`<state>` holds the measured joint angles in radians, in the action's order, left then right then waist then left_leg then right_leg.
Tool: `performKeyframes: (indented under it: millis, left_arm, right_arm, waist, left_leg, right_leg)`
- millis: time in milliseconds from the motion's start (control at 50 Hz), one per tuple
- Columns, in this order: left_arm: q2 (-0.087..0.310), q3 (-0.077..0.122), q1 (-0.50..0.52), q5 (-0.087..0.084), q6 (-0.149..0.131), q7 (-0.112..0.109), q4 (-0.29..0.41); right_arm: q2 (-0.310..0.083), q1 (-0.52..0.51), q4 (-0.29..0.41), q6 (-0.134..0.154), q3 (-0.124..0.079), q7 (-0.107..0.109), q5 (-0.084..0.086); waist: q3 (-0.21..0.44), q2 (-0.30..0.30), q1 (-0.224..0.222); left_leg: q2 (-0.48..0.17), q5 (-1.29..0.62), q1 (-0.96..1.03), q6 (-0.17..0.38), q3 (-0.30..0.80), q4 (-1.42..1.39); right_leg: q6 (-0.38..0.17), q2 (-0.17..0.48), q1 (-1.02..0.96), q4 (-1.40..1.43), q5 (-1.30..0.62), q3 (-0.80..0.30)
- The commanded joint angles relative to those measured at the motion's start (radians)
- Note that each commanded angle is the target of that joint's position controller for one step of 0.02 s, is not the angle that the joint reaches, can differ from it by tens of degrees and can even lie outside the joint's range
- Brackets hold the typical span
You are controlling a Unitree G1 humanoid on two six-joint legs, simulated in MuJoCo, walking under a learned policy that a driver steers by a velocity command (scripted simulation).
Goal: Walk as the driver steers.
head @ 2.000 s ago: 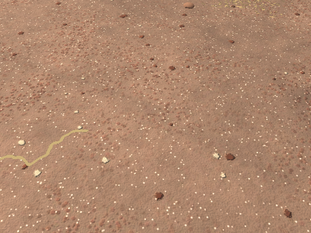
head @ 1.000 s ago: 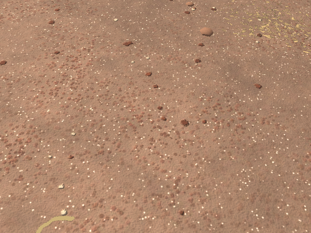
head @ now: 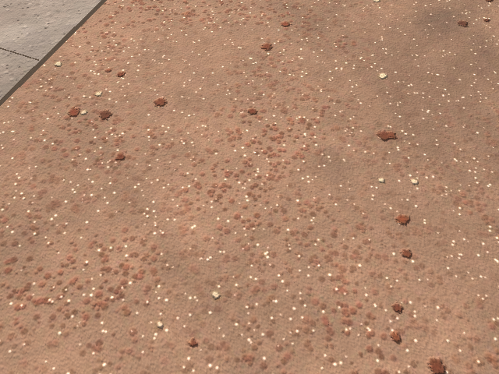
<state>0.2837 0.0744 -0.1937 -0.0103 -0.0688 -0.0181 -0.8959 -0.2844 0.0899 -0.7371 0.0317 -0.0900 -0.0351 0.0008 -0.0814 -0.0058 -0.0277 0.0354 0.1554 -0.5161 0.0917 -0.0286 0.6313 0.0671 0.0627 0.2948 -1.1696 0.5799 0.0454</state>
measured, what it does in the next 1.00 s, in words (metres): walks ahead: right foot, then right foot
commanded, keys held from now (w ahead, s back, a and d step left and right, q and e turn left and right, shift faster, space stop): q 0.16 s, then e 0.84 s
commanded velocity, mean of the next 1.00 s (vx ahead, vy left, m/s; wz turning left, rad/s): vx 0.05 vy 0.00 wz -0.13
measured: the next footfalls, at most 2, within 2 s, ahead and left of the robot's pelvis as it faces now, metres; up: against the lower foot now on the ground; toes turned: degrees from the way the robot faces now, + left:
right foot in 0.40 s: +0.18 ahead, -0.16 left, +0.00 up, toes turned +5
right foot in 0.94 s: +0.14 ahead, -0.19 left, +0.00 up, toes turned -14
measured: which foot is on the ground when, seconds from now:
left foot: down 0.00-0.94, up 0.96-1.00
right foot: up 0.00-0.38, down 0.40-0.62, up 0.64-0.92, down 0.94-1.00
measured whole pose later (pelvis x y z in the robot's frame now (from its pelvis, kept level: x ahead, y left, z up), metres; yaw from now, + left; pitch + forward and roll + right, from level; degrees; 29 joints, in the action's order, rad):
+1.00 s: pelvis +0.11 -0.08 +0.01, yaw -14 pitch +3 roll +1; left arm 0.29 0.07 -0.13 0.01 0.03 0.02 -0.65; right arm -0.31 0.17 -0.73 -0.01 -0.10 0.03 -0.01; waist -0.04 -0.03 0.02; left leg -0.09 0.55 -0.40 -0.06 -0.06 0.93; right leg -0.05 -0.02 0.37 -0.62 0.30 0.02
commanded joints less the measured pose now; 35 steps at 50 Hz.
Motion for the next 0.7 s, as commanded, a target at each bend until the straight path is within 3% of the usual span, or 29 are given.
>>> performKeyframes:
  millis: [20,60,80,160,220,300,340,360,400,420,440,460,480,540,580,600,620,640,660,680,700]
  left_arm:
    - [0.108,0.014,0.012,0.003,-0.023,-0.015,0.087]
    - [0.136,0.029,0.000,0.017,0.009,-0.026,0.095]
    - [0.124,0.029,-0.007,0.019,0.021,-0.028,0.102]
    - [0.091,0.020,0.029,0.029,0.041,-0.037,0.125]
    - [0.081,0.013,0.039,0.020,0.054,-0.033,0.119]
    - [0.056,-0.002,0.072,0.014,0.054,-0.019,0.113]
    - [0.074,0.001,0.076,0.009,0.048,-0.012,0.114]
    - [0.081,0.003,0.072,0.009,0.045,-0.009,0.118]
    - [0.112,0.006,0.073,0.019,0.038,-0.003,0.131]
    - [0.159,0.013,0.079,0.025,0.036,-0.004,0.146]
    - [0.203,0.026,0.089,0.015,0.042,-0.003,0.148]
    - [0.184,0.031,0.071,0.001,0.049,0.001,0.143]
    - [0.164,0.029,0.061,-0.001,0.052,0.003,0.144]
    - [0.158,0.031,0.058,0.007,0.053,0.000,0.165]
    - [0.152,0.032,0.063,0.004,0.057,-0.005,0.184]
    - [0.144,0.031,0.074,0.000,0.061,-0.007,0.196]
    - [0.126,0.027,0.086,-0.006,0.064,-0.007,0.211]
    - [0.106,0.021,0.078,-0.007,0.068,-0.004,0.222]
    - [0.103,0.022,0.066,0.001,0.071,0.001,0.232]
    - [0.134,0.036,0.079,0.004,0.075,0.004,0.236]
    - [0.139,0.044,0.065,-0.005,0.084,0.004,0.229]
  right_arm:
    - [-0.155,0.114,0.059,0.015,-0.042,0.010,0.015]
    - [-0.131,0.053,0.080,0.007,-0.032,0.020,-0.002]
    - [-0.137,0.051,0.084,0.008,-0.034,0.023,-0.010]
    - [-0.168,0.078,0.091,-0.002,-0.042,0.048,0.002]
    - [-0.123,0.066,0.093,-0.015,-0.020,0.062,-0.002]
    - [-0.056,0.060,0.056,-0.009,0.017,0.055,-0.035]
    - [-0.066,0.069,0.033,-0.003,0.021,0.043,-0.041]
    - [-0.075,0.062,0.028,-0.003,0.022,0.040,-0.037]
    - [-0.097,0.094,0.013,-0.007,0.018,0.045,-0.020]
    - [-0.103,0.126,0.016,-0.005,0.016,0.052,-0.027]
    - [-0.112,0.168,0.018,-0.003,0.008,0.058,-0.029]
    - [-0.100,0.125,0.026,-0.006,0.008,0.065,-0.028]
    - [-0.093,0.088,0.039,-0.014,0.005,0.071,-0.022]
    - [-0.063,0.075,0.057,-0.043,-0.003,0.077,-0.017]
    - [-0.057,0.089,0.064,-0.045,-0.010,0.074,-0.016]
    - [-0.066,0.104,0.062,-0.045,-0.017,0.072,-0.017]
    - [-0.087,0.122,0.059,-0.046,-0.026,0.073,-0.018]
    - [-0.117,0.137,0.059,-0.046,-0.034,0.073,-0.023]
    - [-0.126,0.123,0.069,-0.039,-0.033,0.074,-0.026]
    - [-0.114,0.132,0.081,-0.026,-0.025,0.078,-0.030]
    - [-0.111,0.101,0.092,-0.017,-0.022,0.080,-0.027]
  waist:
    - [0.279,0.007,0.056]
    - [0.234,-0.023,0.002]
    - [0.234,-0.034,-0.008]
    - [0.248,-0.053,-0.002]
    - [0.248,-0.078,0.012]
    - [0.203,-0.108,0.035]
    - [0.171,-0.114,0.043]
    - [0.159,-0.107,0.033]
    - [0.142,-0.070,0.026]
    - [0.160,-0.011,0.055]
    - [0.175,0.082,0.096]
    - [0.172,0.136,0.071]
    - [0.161,0.160,0.058]
    - [0.146,0.201,0.052]
    - [0.171,0.169,0.054]
    - [0.180,0.119,0.057]
    - [0.175,0.024,0.057]
    - [0.167,-0.105,0.051]
    - [0.175,-0.201,0.045]
    - [0.175,-0.139,0.056]
    - [0.167,-0.062,0.037]
  left_leg:
    - [-0.289,-0.493,0.540,0.227,0.434,-0.240]
    - [-0.251,-0.473,0.339,0.205,0.380,-0.285]
    - [-0.241,-0.495,0.299,0.206,0.368,-0.292]
    - [-0.208,-0.464,0.279,0.188,0.345,-0.288]
    - [-0.197,-0.284,0.287,0.152,0.312,-0.301]
    - [-0.181,-0.111,0.208,0.129,0.255,-0.336]
    - [-0.195,-0.087,0.211,0.130,0.260,-0.324]
    - [-0.196,-0.090,0.224,0.120,0.261,-0.299]
    - [-0.170,-0.102,0.270,0.068,0.254,-0.240]
    - [-0.130,-0.076,0.276,0.033,0.232,-0.181]
    - [-0.059,-0.012,0.259,0.003,0.164,-0.145]
    - [-0.012,0.012,0.278,-0.024,0.081,-0.098]
    - [0.004,0.038,0.281,-0.039,0.044,-0.054]
    - [0.008,0.087,0.249,-0.038,0.034,-0.009]
    - [-0.016,0.067,0.294,-0.021,0.049,-0.041]
    - [-0.052,0.041,0.335,-0.006,0.072,-0.082]
    - [-0.120,-0.006,0.375,0.026,0.134,-0.152]
    - [-0.256,-0.126,0.414,0.098,0.276,-0.234]
    - [-0.414,-0.291,0.434,0.191,0.404,-0.275]
    - [-0.479,-0.422,0.442,0.251,0.445,-0.282]
    - [-0.466,-0.452,0.435,0.244,0.392,-0.273]
  right_leg:
    - [-0.019,0.017,0.411,-0.161,-0.092,-0.120]
    - [-0.025,0.035,0.291,-0.077,-0.149,-0.131]
    - [-0.024,0.024,0.266,-0.043,-0.159,-0.126]
    - [0.000,-0.012,0.286,0.108,-0.241,-0.130]
    - [0.012,0.009,0.277,0.213,-0.341,-0.129]
    - [0.004,0.032,0.101,0.413,-0.402,-0.115]
    - [-0.012,0.015,0.047,0.487,-0.358,-0.094]
    - [-0.025,0.004,0.026,0.549,-0.351,-0.079]
    - [-0.057,0.003,-0.012,0.692,-0.517,-0.087]
    - [-0.081,0.054,-0.040,0.670,-0.735,-0.151]
    - [-0.115,0.074,-0.051,0.646,-0.789,-0.189]
    - [-0.140,0.076,0.001,0.679,-0.694,-0.223]
    - [-0.159,0.090,0.033,0.716,-0.628,-0.275]
    - [-0.200,0.120,0.051,0.736,-0.588,-0.379]
    - [-0.188,0.094,0.081,0.699,-0.577,-0.373]
    - [-0.161,0.059,0.123,0.653,-0.543,-0.333]
    - [-0.118,0.002,0.190,0.562,-0.471,-0.258]
    - [-0.076,-0.065,0.272,0.436,-0.343,-0.165]
    - [-0.052,-0.074,0.332,0.258,-0.055,-0.097]
    - [-0.038,-0.042,0.381,0.057,0.050,-0.123]
    - [-0.030,-0.026,0.398,-0.036,0.032,-0.143]
Velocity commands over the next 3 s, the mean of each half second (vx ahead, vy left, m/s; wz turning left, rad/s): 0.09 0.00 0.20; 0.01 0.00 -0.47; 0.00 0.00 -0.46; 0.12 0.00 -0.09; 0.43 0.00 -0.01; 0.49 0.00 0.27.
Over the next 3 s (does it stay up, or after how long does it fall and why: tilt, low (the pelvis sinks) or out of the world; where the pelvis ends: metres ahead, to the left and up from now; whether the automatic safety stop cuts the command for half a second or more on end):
stays up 0.60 -0.34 0.00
